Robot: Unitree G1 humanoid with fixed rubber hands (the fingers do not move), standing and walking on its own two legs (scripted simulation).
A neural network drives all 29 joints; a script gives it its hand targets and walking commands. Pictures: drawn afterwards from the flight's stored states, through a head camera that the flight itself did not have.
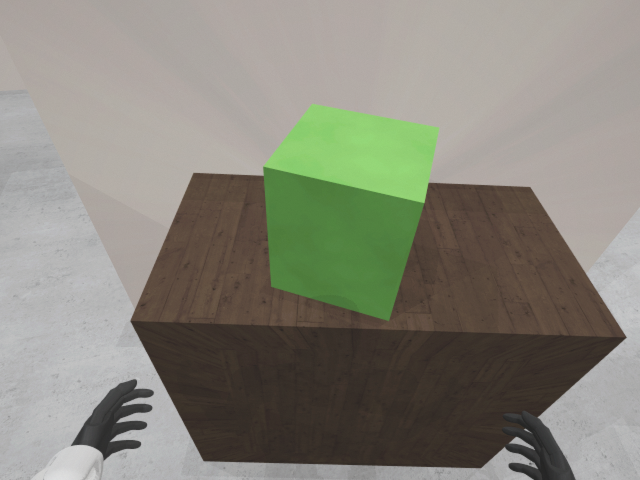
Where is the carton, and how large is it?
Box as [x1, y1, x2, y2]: [263, 104, 438, 320]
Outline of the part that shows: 312,104 263,166 271,286 388,320 424,202 438,127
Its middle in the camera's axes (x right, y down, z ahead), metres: +0.05 -0.04 +0.64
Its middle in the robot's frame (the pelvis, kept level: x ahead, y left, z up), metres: +0.52 -0.03 +0.06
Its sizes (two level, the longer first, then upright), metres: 0.210 0.200 0.250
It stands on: a pedestal, 0.71 m high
